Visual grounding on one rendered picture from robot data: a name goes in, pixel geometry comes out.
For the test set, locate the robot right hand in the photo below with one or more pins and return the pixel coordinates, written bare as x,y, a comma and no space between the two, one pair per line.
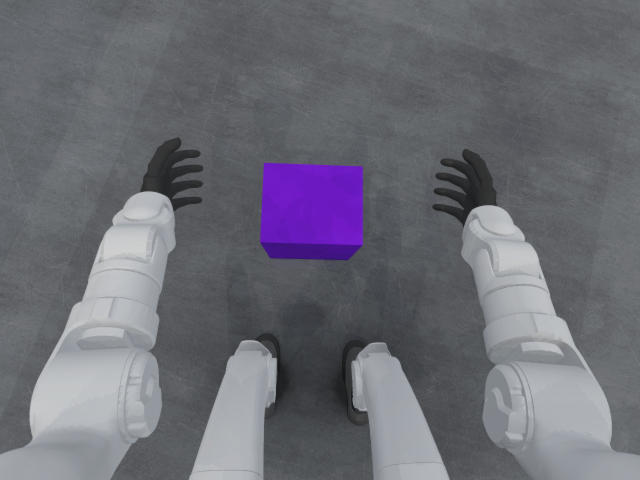
478,186

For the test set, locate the robot left hand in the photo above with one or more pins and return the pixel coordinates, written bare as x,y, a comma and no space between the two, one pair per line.
160,173

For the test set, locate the left robot forearm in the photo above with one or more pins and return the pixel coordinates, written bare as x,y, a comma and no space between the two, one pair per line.
118,309

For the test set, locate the robot right upper arm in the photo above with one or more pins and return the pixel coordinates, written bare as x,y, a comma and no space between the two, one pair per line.
555,422

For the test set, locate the robot left shin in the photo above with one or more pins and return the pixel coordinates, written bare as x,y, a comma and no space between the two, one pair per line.
250,345

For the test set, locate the right robot forearm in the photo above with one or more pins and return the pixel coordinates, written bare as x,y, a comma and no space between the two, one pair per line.
521,323

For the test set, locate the carton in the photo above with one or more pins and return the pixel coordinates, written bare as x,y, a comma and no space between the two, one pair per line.
312,211

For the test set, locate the robot right foot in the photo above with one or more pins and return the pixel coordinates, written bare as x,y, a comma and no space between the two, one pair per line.
350,352

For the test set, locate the robot left upper arm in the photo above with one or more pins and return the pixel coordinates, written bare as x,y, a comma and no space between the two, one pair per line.
90,406

